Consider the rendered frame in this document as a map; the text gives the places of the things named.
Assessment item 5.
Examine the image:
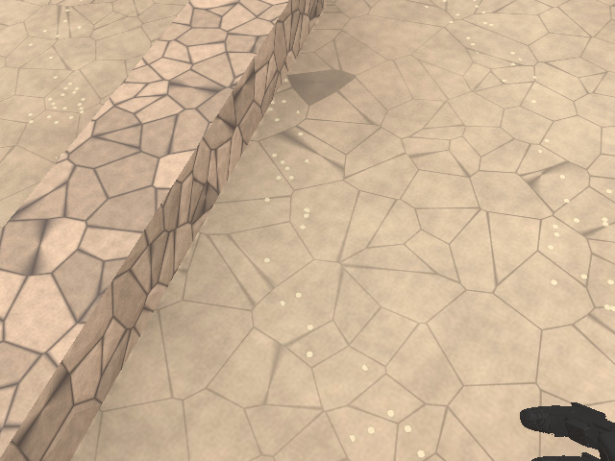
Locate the right robot hand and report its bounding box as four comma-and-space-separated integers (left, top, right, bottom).
520, 402, 615, 461

